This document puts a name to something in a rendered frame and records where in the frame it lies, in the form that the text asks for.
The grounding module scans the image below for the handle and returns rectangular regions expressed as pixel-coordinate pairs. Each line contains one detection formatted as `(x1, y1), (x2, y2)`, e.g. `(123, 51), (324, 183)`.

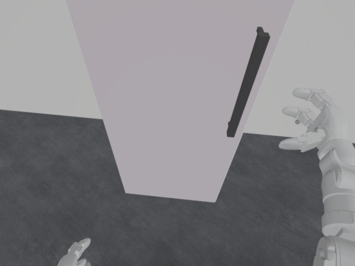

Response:
(227, 27), (270, 137)

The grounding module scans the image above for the robot left hand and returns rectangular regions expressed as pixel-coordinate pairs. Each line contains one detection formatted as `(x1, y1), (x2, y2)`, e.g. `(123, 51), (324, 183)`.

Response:
(57, 238), (91, 266)

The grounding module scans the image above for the fridge door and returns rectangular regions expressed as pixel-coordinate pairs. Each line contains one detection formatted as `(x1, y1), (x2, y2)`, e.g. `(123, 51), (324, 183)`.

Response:
(66, 0), (295, 202)

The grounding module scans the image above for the robot right forearm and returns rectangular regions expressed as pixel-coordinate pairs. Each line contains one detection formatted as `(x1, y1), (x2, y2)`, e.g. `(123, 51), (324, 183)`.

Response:
(317, 139), (355, 242)

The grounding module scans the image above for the robot right upper arm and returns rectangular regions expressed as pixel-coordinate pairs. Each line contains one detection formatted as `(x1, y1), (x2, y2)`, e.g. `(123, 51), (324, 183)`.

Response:
(313, 236), (355, 266)

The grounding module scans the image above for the robot right hand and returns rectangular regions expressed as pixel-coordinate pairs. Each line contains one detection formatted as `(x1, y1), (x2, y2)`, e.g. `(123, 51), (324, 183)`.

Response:
(279, 88), (348, 152)

